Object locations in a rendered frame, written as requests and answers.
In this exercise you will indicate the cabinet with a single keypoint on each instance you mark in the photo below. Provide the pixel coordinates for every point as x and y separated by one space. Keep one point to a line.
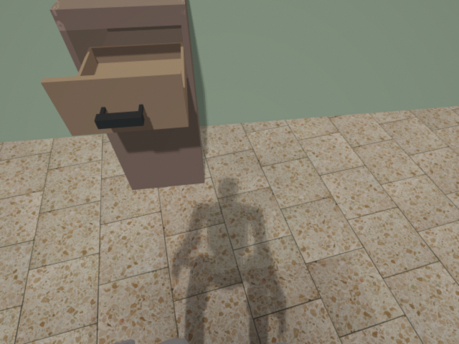
149 158

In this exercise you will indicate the handle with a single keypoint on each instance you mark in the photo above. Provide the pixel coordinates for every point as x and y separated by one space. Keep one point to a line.
119 120

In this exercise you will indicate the drawer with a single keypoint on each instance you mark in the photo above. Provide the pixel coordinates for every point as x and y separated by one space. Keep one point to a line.
120 78

